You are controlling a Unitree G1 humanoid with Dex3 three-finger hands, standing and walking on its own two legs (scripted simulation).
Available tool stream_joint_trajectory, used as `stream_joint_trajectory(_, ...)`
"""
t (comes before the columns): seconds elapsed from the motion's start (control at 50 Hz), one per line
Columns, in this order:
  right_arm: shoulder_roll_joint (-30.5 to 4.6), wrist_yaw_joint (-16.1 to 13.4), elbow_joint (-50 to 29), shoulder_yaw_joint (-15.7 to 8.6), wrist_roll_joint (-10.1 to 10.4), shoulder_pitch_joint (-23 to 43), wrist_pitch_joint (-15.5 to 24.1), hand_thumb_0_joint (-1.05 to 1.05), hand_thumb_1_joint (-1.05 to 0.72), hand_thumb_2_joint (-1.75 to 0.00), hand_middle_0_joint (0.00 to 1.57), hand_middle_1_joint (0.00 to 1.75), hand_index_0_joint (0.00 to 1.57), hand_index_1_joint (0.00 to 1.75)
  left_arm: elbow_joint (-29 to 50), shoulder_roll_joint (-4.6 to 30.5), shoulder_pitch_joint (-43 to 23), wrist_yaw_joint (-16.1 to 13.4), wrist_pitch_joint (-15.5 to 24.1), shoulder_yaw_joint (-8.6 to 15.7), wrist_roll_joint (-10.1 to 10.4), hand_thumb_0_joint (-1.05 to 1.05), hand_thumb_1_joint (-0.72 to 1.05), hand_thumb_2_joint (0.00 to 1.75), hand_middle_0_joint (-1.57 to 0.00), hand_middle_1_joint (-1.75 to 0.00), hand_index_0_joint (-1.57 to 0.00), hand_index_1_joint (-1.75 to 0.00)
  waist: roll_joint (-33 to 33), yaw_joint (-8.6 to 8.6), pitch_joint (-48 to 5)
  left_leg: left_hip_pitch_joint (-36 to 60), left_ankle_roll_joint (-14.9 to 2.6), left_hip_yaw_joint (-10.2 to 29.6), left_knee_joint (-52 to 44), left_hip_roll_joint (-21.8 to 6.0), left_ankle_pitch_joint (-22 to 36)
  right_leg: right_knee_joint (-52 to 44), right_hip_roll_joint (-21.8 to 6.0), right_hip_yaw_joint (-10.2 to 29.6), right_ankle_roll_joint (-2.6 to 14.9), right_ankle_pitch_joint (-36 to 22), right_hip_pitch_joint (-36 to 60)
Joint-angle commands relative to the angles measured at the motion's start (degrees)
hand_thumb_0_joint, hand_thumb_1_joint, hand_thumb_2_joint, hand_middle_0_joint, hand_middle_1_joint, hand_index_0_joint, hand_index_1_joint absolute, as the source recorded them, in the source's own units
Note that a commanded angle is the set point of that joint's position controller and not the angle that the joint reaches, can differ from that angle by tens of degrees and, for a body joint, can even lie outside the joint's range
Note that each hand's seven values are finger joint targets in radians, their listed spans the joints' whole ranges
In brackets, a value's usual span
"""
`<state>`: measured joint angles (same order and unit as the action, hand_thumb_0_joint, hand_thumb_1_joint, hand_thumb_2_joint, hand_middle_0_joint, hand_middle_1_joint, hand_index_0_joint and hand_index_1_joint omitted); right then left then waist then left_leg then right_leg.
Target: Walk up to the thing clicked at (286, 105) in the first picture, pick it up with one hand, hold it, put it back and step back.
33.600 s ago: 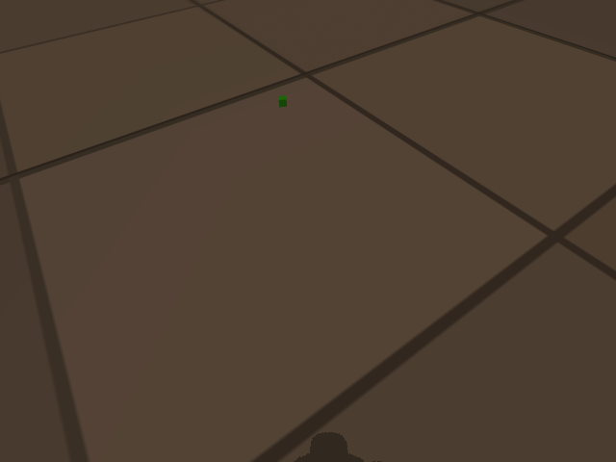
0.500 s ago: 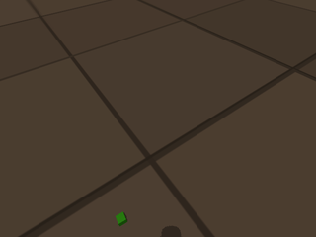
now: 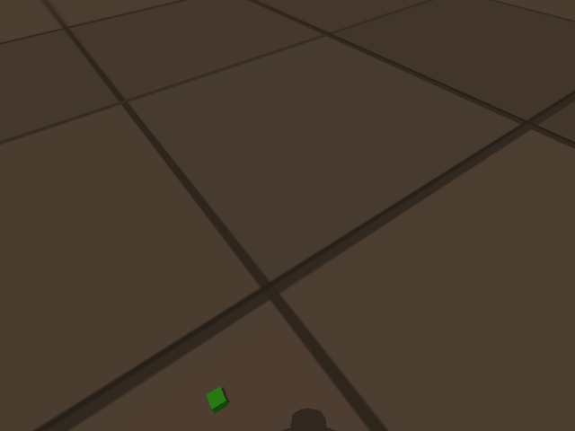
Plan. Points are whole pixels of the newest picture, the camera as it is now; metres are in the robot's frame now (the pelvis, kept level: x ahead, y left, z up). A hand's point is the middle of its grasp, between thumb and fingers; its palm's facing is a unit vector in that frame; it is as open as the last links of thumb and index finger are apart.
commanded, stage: stand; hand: left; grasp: from above
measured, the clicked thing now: (217, 399) +0.37 +0.29 -0.76
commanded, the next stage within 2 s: step back in 0.72 s
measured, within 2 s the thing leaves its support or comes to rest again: neither
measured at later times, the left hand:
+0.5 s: hand out of the picture +0.09 +0.24 -0.16, palm faces +0.00 -0.94 -0.34, open 7.4 cm
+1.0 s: hand out of the picture +0.10 +0.29 -0.17, palm faces -0.06 -0.92 -0.40, open 7.4 cm
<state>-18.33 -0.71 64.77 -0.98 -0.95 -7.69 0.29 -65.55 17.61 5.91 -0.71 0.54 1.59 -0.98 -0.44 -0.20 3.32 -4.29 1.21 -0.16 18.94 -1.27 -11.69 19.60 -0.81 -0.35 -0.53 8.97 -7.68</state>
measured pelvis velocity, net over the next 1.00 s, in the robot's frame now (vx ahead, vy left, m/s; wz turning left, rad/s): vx -0.04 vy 0.02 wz -0.03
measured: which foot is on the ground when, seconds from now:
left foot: down 0.00-1.00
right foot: down 0.00-1.00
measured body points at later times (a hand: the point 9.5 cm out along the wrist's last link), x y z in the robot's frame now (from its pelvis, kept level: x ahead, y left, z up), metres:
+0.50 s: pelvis +0.01 +0.00 +0.00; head +0.02 -0.01 +0.45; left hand +0.09 +0.29 -0.13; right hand +0.07 -0.30 -0.14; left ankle -0.01 +0.13 -0.75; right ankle +0.02 -0.12 -0.75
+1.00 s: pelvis -0.04 +0.02 -0.02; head +0.03 +0.03 +0.43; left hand +0.10 +0.34 -0.14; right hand +0.04 -0.31 -0.13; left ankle -0.06 +0.14 -0.73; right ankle +0.02 -0.12 -0.75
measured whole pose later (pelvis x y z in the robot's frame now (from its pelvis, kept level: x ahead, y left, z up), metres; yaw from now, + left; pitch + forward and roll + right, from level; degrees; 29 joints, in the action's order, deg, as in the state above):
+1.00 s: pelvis -0.04 +0.02 -0.02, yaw -2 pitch +0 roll +0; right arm -22.9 0.1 56.2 -3.2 -0.1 -5.9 -2.2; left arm -53.9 22.5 2.7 -1.4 -2.0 3.2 -1.7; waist 1.9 0.4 9.3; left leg -16.7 -1.4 1.3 41.7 1.8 -23.8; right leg 32.0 -2.2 2.4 -1.2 11.3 -20.3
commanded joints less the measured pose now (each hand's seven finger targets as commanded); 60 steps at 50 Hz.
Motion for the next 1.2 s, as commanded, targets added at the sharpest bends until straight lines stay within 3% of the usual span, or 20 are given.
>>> stream_joint_trajectory(0.0, -11.17, -0.41, -3.22, -1.94, -0.13, 2.29, 1.27, 0.0, -0.9, -0.9, 0.2, 0.3, 0.2, 0.3, 2.99, 11.52, -2.25, -0.4, 1.01, 1.69, 0.04, 0.0, 0.9, 0.9, -0.2, -0.3, -0.2, -0.3, 0.2, -0.12, -2.8, -2.51, -2.2, 4.62, -4.24, -5.77, 3.53, -3.21, -5.58, 5.1, 1.51, -2.2, 1.04)
stream_joint_trajectory(0.16, -11.41, -0.33, -2.89, -1.78, -0.09, 1.68, 1.46, 0.0, -0.9, -0.9, 0.2, 0.3, 0.2, 0.3, 2.95, 12.27, -2.65, -0.29, 1.19, 1.63, 0.27, 0.0, 0.9, 0.9, -0.2, -0.3, -0.2, -0.3, 0.54, 0.3, -3.75, -2.08, -2.01, 4.21, -4.32, -5.74, 5.08, -2.78, -5.91, 5.66, 1.76, -4.48, 1.93)
stream_joint_trajectory(0.26, -11.64, -0.36, -2.91, -1.86, -0.05, 1.84, 1.45, 0.0, -0.9, -0.9, 0.2, 0.3, 0.2, 0.3, 2.83, 12.33, -2.42, -0.33, 1.28, 1.43, 0.3, 0.0, 0.9, 0.9, -0.2, -0.3, -0.2, -0.3, 0.99, 0.52, -5.48, -0.02, -1.94, 3.94, -3.7, -6.03, 8.4, -2.05, -6.19, 5.49, 1.93, -9.42, 2.28)
stream_joint_trajectory(0.68, -11.86, -0.14, -2.66, -1.5, 0.1, 2.15, 1.39, 0.0, -0.9, -0.9, 0.2, 0.3, 0.2, 0.3, 3.15, 13.12, -2.68, -0.15, 1.31, 1.27, 0.63, 0.0, 0.9, 0.9, -0.2, -0.3, -0.2, -0.3, 0.28, 0.2, -4.26, -0.23, -1.43, 3.54, -4.31, -6.18, 7.3, -2.59, -6.04, 6.08, 2.05, -9.12, 1.63)
stream_joint_trajectory(0.7, -15.58, -0.02, -4.44, -2.65, 0.36, 5.17, 0.38, 0.0, -0.9, -0.9, 0.2, 0.3, 0.2, 0.3, 5.41, 17.54, -1.66, -0.41, 0.74, 3.6, 1.36, 0.0, 0.9, 0.9, -0.2, -0.3, -0.2, -0.3, 0.87, -0.14, 1.82, -4.51, -2.52, 4.3, 1.95, -5.39, 13.65, 1.07, -5.81, 7.69, 2.01, -19.88, -3.18)
stream_joint_trajectory(0.74, -14.33, -0.13, -5.55, -2.72, 1.16, 3.23, -0.19, 0.0, -0.9, -0.9, 0.2, 0.3, 0.2, 0.3, 6.97, 17.77, -0.65, -0.76, 0.44, 4.12, 1.48, 0.0, 0.9, 0.9, -0.2, -0.3, -0.2, -0.3, 2.71, 0.39, -3.57, -4.19, -2.58, 2.33, 8.04, -4.01, 15.0, 2.75, -7.41, 8.32, 4.75, -25.35, -0.78)
stream_joint_trajectory(0.78, -13.26, -0.07, -6.95, -2.87, 1.23, 2.04, -0.88, 0.0, -0.9, -0.9, 0.2, 0.3, 0.2, 0.3, 9.21, 18.97, -0.81, -0.83, 0.19, 4.78, 1.29, 0.0, 0.9, 0.9, -0.2, -0.3, -0.2, -0.3, 6.04, 0.45, -7.54, -5.69, -2.15, 0.48, 16.47, -0.12, 7.86, 1.59, -11.62, 13.03, 9.15, -27.01, -0.39)
stream_joint_trajectory(0.8, -12.97, 0.03, -7.77, -3.09, 1.07, 2.09, -1.33, 0.0, -0.9, -0.9, 0.2, 0.3, 0.2, 0.3, 10.46, 19.75, -0.92, -0.91, 0.0, 4.99, 0.9, 0.0, 0.9, 0.9, -0.2, -0.3, -0.2, -0.3, 7.79, 0.12, -8.08, -8.06, -1.98, 0.05, 20.7, 2.2, 0.54, 1.06, -14.51, 16.0, 12.04, -27.0, -0.15)
stream_joint_trajectory(0.82, -12.92, 0.1, -8.13, -3.45, 0.84, 1.03, -1.94, 0.0, -0.9, -0.9, 0.2, 0.3, 0.2, 0.3, 11.93, 20.13, -2.24, -1.1, -0.15, 5.13, 0.41, 0.0, 0.9, 0.9, -0.2, -0.3, -0.2, -0.3, 11.2, 0.28, -8.11, -10.22, -2.23, 0.64, 27.92, 3.86, -14.44, 0.15, -18.04, 18.94, 14.96, -26.74, -1.98)
stream_joint_trajectory(0.84, -13.16, 0.17, -8.82, -3.88, 0.59, -0.57, -2.43, 0.0, -0.9, -0.9, 0.2, 0.3, 0.2, 0.3, 13.42, 20.31, -3.23, -1.2, -0.18, 5.27, -0.35, 0.0, 0.9, 0.9, -0.2, -0.3, -0.2, -0.3, 11.17, 0.7, -8.21, -11.29, -2.73, 3.03, 33.43, 3.66, -20.73, 1.41, -19.36, 18.99, 16.7, -25.68, -3.32)
stream_joint_trajectory(0.88, -12.9, 0.51, -9.56, -4.16, 1.06, -2.55, -2.64, 0.0, -0.9, -0.9, 0.2, 0.3, 0.2, 0.3, 15.53, 18.61, -6.26, -1.43, -0.53, 4.83, -0.89, 0.0, 0.9, 0.9, -0.2, -0.3, -0.2, -0.3, 11.12, 1.86, -8.68, -10.92, -3.5, 5.18, 34.9, 2.87, -20.15, 4.67, -16.78, 14.66, 15.66, -25.55, -5.69)
stream_joint_trajectory(0.92, -13.38, 0.4, -10.06, -4.34, 0.83, -4.57, -2.31, 0.0, -0.9, -0.9, 0.2, 0.3, 0.2, 0.3, 16.94, 18.33, -7.28, -1.5, -1.07, 4.57, -1.29, 0.0, 0.9, 0.9, -0.2, -0.3, -0.2, -0.3, 11.47, 1.97, -9.26, -10.68, -3.11, 3.23, 27.72, 2.32, -15.37, 7.43, -14.51, 13.08, 13.1, -24.33, -4.83)
stream_joint_trajectory(0.96, -12.93, 0.27, -9.96, -4.56, -0.19, -6.52, -1.69, 0.0, -0.9, -0.9, 0.2, 0.3, 0.2, 0.3, 18.09, 18.02, -7.25, -1.3, -2.14, 4.23, -0.55, 0.0, 0.9, 0.9, -0.2, -0.3, -0.2, -0.3, 8.86, 3.06, -8.32, -7.83, -2.83, 0.46, 10.14, 2.09, -4.46, 12.39, -10.95, 10.89, 9.13, -17.66, -4.66)
stream_joint_trajectory(0.98, -13.86, 0.15, -10.14, -4.97, -1.14, -6.24, -1.32, 0.0, -0.9, -0.9, 0.2, 0.3, 0.2, 0.3, 18.56, 16.66, -6.42, -0.92, -2.81, 3.88, 0.13, 0.0, 0.9, 0.9, -0.2, -0.3, -0.2, -0.3, 3.35, 2.94, -6.07, -6.42, -2.68, 3.17, 3.14, 0.21, 4.38, 16.7, -7.39, 9.24, 6.33, -10.4, -7.96)
stream_joint_trajectory(1.0, -18.89, 0.01, -11.24, -6.19, -2.49, -4.73, -0.92, 0.0, -0.9, -0.9, 0.2, 0.3, 0.2, 0.3, 19.55, 13.64, -4.63, -0.84, -3.12, 3.38, 0.69, 0.0, 0.9, 0.9, -0.2, -0.3, -0.2, -0.3, -9.55, 1.48, -5.08, -3.92, -5.06, 18.89, -0.92, -10.91, 17.59, 25.92, 1.31, 6.27, 3.26, 4.03, -15.65)
stream_joint_trajectory(1.02, -21.6, 0.01, -12.4, -6.55, -2.25, -1.62, -0.53, 0.0, -0.9, -0.9, 0.2, 0.3, 0.2, 0.3, 18.77, 13.67, -3.28, -1.34, -3.58, 3.54, 0.37, 0.0, 0.9, 0.9, -0.2, -0.3, -0.2, -0.3, -9.07, -0.09, -3.52, -4.58, -7.6, 22.19, 0.2, -15.58, 28.33, 33.41, 7.34, 8.26, 1.69, 24.68, -20.5)
stream_joint_trajectory(1.04, -24.05, 0.0, -13.75, -7.19, -1.55, -2.24, -0.43, 0.0, -0.9, -0.9, 0.2, 0.3, 0.2, 0.3, 18.49, 14.78, -2.75, -1.95, -3.75, 4.11, -0.26, 0.0, 0.9, 0.9, -0.2, -0.3, -0.2, -0.3, -12.63, 2.68, -5.47, -7.2, -11.62, 27.27, -0.29, -20.5, 30.15, 41.07, 8.5, 12.28, 1.29, 29.76, -18.9)
stream_joint_trajectory(1.06, -22.51, -0.43, -14.02, -7.11, -1.33, -0.65, -0.27, 0.0, -0.9, -0.9, 0.2, 0.3, 0.2, 0.3, 18.02, 15.61, -3.68, -2.27, -3.84, 4.42, -0.61, 0.0, 0.9, 0.9, -0.2, -0.3, -0.2, -0.3, -9.22, 2.44, -4.68, -8.1, -12.72, 25.63, -0.34, -19.76, 28.21, 46.46, 8.01, 14.19, 1.45, 27.12, -19.04)
stream_joint_trajectory(1.1, -18.03, -1.1, -15.28, -5.75, -1.49, 4.28, 0.05, 0.0, -0.9, -0.9, 0.2, 0.3, 0.2, 0.3, 17.04, 15.42, -0.14, -1.88, -3.69, 4.48, 0.54, 0.0, 0.9, 0.9, -0.2, -0.3, -0.2, -0.3, -7.17, -1.41, -5.2, -1.87, -11.41, 14.49, 5.01, -12.55, 31.75, 51.29, 7.79, 14.86, 1.22, 20.19, -23.23)
stream_joint_trajectory(1.18, -16.16, -1.79, -16.21, -5.61, -0.37, -0.75, -0.02, 0.0, -0.9, -0.9, 0.2, 0.3, 0.2, 0.3, 18.86, 14.85, 0.4, -1.3, -2.93, 5.06, 0.02, 0.0, 0.9, 0.9, -0.2, -0.3, -0.2, -0.3, -6.02, 0.89, -6.2, 5.55, -13.3, 12.77, 8.9, -12.44, 36.61, 47.96, 6.93, 11.56, -1.04, 18.9, -23.79)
